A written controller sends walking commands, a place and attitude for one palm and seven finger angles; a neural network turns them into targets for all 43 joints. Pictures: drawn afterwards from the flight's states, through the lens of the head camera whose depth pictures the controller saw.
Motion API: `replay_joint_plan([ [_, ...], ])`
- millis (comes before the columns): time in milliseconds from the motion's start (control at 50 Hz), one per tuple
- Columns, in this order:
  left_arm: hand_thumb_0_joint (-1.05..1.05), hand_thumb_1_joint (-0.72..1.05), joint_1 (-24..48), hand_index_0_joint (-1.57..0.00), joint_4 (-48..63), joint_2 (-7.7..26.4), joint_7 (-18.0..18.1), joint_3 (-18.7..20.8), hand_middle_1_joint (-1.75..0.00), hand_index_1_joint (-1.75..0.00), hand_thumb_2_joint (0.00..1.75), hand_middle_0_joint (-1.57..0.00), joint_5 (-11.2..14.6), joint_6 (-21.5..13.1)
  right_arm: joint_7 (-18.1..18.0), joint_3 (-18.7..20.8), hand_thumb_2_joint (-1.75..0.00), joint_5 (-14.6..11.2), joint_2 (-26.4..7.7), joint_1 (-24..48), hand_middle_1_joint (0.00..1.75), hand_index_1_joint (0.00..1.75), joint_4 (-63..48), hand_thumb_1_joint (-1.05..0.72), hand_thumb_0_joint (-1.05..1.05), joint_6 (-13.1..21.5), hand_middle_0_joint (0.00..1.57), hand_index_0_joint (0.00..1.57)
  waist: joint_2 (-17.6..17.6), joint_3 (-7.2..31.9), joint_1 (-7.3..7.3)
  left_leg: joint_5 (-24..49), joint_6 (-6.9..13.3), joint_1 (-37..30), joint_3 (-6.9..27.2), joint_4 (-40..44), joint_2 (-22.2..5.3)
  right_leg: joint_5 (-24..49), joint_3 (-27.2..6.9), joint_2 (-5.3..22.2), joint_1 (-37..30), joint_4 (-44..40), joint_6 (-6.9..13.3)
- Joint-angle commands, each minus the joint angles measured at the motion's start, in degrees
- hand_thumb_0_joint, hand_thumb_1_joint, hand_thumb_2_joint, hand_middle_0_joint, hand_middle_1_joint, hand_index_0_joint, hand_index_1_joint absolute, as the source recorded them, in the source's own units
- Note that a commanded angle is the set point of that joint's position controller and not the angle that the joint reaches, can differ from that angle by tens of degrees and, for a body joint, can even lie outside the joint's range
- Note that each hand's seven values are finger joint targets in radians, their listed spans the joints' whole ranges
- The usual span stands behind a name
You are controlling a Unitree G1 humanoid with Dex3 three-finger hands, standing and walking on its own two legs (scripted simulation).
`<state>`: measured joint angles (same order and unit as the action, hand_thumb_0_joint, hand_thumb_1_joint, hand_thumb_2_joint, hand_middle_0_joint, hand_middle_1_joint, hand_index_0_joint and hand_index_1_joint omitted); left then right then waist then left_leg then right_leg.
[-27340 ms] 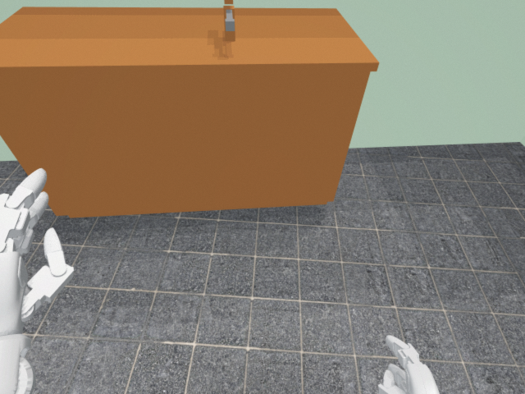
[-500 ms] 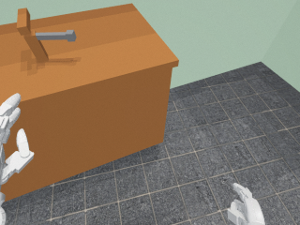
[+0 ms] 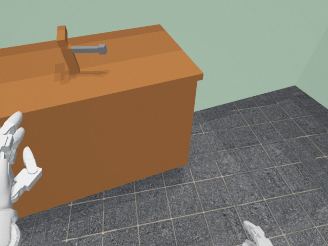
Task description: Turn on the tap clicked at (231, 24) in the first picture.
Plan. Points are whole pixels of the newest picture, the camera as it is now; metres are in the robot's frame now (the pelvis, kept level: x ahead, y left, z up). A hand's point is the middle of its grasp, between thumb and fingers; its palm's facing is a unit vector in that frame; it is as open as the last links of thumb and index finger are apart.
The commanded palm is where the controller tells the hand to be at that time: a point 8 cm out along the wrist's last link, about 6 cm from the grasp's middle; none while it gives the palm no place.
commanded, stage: stop stepping back and stand still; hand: left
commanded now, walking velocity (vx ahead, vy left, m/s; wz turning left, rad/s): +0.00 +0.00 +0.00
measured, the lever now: (102, 49) +0.75 +0.27 +0.13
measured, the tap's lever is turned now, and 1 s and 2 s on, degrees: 70 70 70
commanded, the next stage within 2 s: stand and check the lever's angle in 0.06 s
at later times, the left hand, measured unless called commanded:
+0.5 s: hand (37, 170) +0.22 +0.24 +0.16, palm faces +0.39 -0.83 -0.40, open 7.4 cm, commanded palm +0.16 +0.28 +0.18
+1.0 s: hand (34, 172) +0.21 +0.25 +0.16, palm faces +0.38 -0.83 -0.41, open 7.4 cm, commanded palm +0.16 +0.29 +0.18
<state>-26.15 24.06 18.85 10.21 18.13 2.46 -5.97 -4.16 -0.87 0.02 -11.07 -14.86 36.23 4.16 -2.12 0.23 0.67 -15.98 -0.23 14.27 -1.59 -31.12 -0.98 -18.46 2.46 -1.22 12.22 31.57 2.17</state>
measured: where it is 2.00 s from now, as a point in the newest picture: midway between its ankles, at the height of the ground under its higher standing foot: outside the picture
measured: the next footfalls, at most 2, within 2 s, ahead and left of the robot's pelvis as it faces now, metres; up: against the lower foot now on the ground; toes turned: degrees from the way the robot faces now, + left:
none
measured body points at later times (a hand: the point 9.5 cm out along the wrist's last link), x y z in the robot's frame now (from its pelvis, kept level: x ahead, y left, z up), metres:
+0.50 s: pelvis +0.00 +0.00 +0.01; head +0.03 +0.00 +0.46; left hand +0.19 +0.29 +0.18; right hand +0.18 -0.23 -0.08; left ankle +0.01 +0.12 -0.73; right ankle -0.02 -0.09 -0.73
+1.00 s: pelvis +0.00 +0.01 +0.01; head +0.02 +0.00 +0.46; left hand +0.19 +0.29 +0.18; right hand +0.17 -0.22 -0.08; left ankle +0.01 +0.12 -0.73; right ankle -0.02 -0.09 -0.73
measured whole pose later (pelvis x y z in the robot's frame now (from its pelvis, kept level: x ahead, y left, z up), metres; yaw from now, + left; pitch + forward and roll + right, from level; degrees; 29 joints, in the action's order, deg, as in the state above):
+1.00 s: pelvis +0.00 +0.01 +0.01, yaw +0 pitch +0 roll -1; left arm -28.2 27.4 19.9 9.2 17.9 3.6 -6.2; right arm -4.1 -0.1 -0.2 -12.0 -10.9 33.6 3.7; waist -2.3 -2.6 -0.3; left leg -12.2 0.1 13.2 -1.7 -25.1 -1.4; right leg -12.8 2.3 -1.9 9.7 22.1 1.5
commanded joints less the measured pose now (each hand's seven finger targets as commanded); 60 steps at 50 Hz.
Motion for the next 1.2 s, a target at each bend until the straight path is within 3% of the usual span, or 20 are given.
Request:
replay_joint_plan([
  [0, 0.0, 0.9, 4.8, -0.2, 13.88, 10.48, 0.83, 6.84, -0.3, -0.3, 0.9, -0.2, 0.01, -4.93, 0.22, 2.78, -0.9, 0.04, -7.06, 7.64, 0.3, 0.3, -9.85, -0.9, 0.0, 4.52, 0.2, 0.2, -0.61, 2.55, -0.64, 3.94, 2.8, 2.52, 4.73, 6.7, -4.88, 10.9, -5.99, 4.88, -3.26, -7.67, -0.46],
  [60, 0.0, 0.9, 2.77, -0.2, 13.54, 9.93, 0.32, 6.59, -0.3, -0.3, 0.9, -0.2, 0.65, -4.94, 0.82, 2.97, -0.9, -0.34, -6.64, 7.35, 0.3, 0.3, -10.1, -0.9, 0.0, 4.53, 0.2, 0.2, 0.39, 4.61, -0.31, 10.61, 1.38, -0.88, 2.29, 3.3, -3.62, 17.84, -8.22, 7.08, -3.86, -8.78, 0.32],
  [160, 0.0, 0.9, 1.87, -0.2, 13.19, 10.07, -0.07, 7.12, -0.3, -0.3, 0.9, -0.2, 0.96, -4.72, 0.66, 3.05, -0.9, -0.52, -6.62, 8.15, 0.3, 0.3, -10.83, -0.9, 0.0, 3.61, 0.2, 0.2, 1.24, 4.65, -0.5, 13.96, 1.23, -3.03, 2.98, 5.3, -4.32, 18.36, -5.95, 5.57, -3.32, -8.99, -0.83],
  [260, 0.0, 0.9, 2.19, -0.2, 15.05, 10.05, -0.01, 6.75, -0.3, -0.3, 0.9, -0.2, 0.9, -4.56, 0.35, 3.22, -0.9, -0.54, -7.02, 8.53, 0.3, 0.3, -11.6, -0.9, 0.0, 3.37, 0.2, 0.2, -1.8, 5.26, -0.72, 16.84, 1.28, -4.24, 3.6, 7.24, -4.86, 18.71, -4.56, 4.59, -4.19, -8.74, -1.35],
  [440, 0.0, 0.9, 1.37, -0.2, 16.89, 10.42, 0.3, 6.93, -0.3, -0.3, 0.9, -0.2, 0.86, -4.42, -0.01, 3.62, -0.9, -0.38, -7.33, 8.8, 0.3, 0.3, -11.99, -0.9, 0.0, 3.25, 0.2, 0.2, -1.72, 6.9, -0.73, 16.3, 0.86, -5.02, 3.22, 7.6, -4.33, 18.88, -4.46, 4.86, -5.17, -10.28, -1.38],
  [520, 0.0, 0.9, 0.47, -0.2, 15.69, 10.32, 0.36, 6.99, -0.3, -0.3, 0.9, -0.2, 0.99, -4.16, -0.12, 3.48, -0.9, -0.42, -7.1, 8.86, 0.3, 0.3, -11.86, -0.9, 0.0, 3.04, 0.2, 0.2, 0.15, 6.73, -0.77, 16.13, 0.91, -5.32, 2.91, 7.43, -4.34, 19.29, -4.61, 4.84, -4.83, -10.94, -1.56],
  [640, 0.0, 0.9, 0.78, -0.2, 16.11, 10.89, 0.2, 7.2, -0.3, -0.3, 0.9, -0.2, 1.08, -3.94, -0.21, 3.39, -0.9, -0.35, -7.14, 9.31, 0.3, 0.3, -12.03, -0.9, 0.0, 2.87, 0.2, 0.2, -1.3, 6.0, -0.82, 14.67, 0.82, -4.77, 3.1, 8.02, -4.12, 17.65, -4.52, 4.96, -4.43, -11.72, -1.47],
  [700, 0.0, 0.9, 0.34, -0.2, 15.0, 10.39, 0.17, 6.9, -0.3, -0.3, 0.9, -0.2, 1.12, -3.87, -0.16, 3.22, -0.9, -0.3, -7.15, 9.11, 0.3, 0.3, -11.92, -0.9, 0.0, 2.88, 0.2, 0.2, 0.07, 5.77, -0.89, 13.86, 0.82, -4.37, 3.32, 8.62, -4.17, 16.53, -4.21, 4.61, -4.42, -11.87, -1.69],
  [1000, 0.0, 0.9, 0.13, -0.2, 14.14, 10.16, 0.11, 6.66, -0.3, -0.3, 0.9, -0.2, 1.2, -3.57, -0.26, 3.36, -0.9, -0.35, -7.18, 9.23, 0.3, 0.3, -11.73, -0.9, 0.0, 2.63, 0.2, 0.2, 0.25, 5.58, -0.85, 14.17, 0.78, -4.58, 2.79, 8.39, -3.9, 17.22, -4.4, 4.69, -4.25, -12.69, -1.78],
  [1180, 0.0, 0.9, 0.98, -0.2, 15.72, 10.47, 0.22, 6.65, -0.3, -0.3, 0.9, -0.2, 1.02, -3.79, -0.23, 3.27, -0.9, -0.23, -7.31, 9.35, 0.3, 0.3, -11.99, -0.9, 0.0, 2.69, 0.2, 0.2, -2.25, 5.52, -0.94, 12.78, 0.81, -4.07, 3.54, 9.7, -4.07, 15.14, -3.82, 4.25, -4.36, -12.39, -1.85],
])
